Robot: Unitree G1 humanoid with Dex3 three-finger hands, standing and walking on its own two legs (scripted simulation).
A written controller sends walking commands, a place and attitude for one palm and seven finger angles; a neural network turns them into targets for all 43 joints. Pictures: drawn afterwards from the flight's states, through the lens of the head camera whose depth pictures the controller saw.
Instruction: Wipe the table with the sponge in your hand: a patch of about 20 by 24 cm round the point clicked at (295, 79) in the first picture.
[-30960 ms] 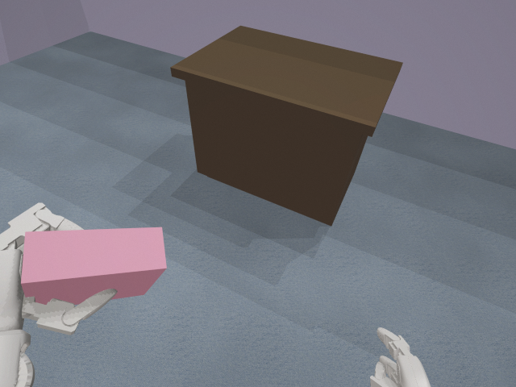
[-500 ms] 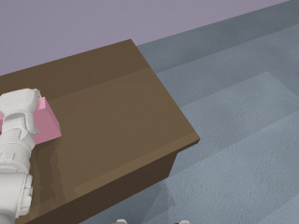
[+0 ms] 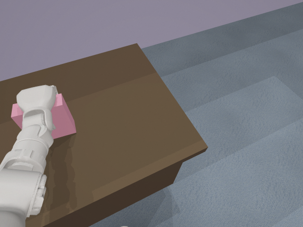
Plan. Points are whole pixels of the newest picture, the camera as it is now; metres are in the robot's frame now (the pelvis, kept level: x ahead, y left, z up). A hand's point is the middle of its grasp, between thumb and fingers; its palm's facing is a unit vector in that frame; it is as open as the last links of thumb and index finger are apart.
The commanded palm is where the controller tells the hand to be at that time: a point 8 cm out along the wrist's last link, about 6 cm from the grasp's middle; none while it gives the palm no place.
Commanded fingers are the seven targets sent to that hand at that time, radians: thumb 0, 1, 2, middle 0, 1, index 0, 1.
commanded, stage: slide across to the middle lane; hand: left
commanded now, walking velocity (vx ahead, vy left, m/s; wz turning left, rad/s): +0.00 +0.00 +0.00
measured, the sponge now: (50, 124) +0.40 +0.33 -0.03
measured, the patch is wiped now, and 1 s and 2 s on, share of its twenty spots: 0.60 0.60 0.65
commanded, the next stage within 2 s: wipe back along the middle lane in 0.26 s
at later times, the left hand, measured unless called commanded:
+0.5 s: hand (61, 107) +0.43 +0.29 +0.02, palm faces -0.13 +0.00 -0.99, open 9.6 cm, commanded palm +0.41 +0.26 +0.06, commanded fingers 0.00 0.10 1.30 -1.20 -1.60 -1.20 -1.60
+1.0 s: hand (66, 123) +0.38 +0.25 +0.02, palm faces -0.06 -0.01 -1.00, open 9.6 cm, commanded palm +0.35 +0.23 +0.05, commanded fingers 0.00 0.10 1.30 -1.20 -1.60 -1.20 -1.60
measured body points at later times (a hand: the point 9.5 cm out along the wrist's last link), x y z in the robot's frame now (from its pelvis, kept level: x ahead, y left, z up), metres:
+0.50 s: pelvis +0.03 -0.01 +0.01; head +0.10 -0.02 +0.45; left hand +0.43 +0.28 +0.07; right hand +0.11 -0.28 -0.13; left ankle -0.01 +0.12 -0.72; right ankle +0.00 -0.16 -0.72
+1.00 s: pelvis +0.01 -0.01 +0.01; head +0.04 -0.02 +0.46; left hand +0.38 +0.25 +0.07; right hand +0.17 -0.25 -0.12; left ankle -0.01 +0.12 -0.72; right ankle +0.00 -0.16 -0.72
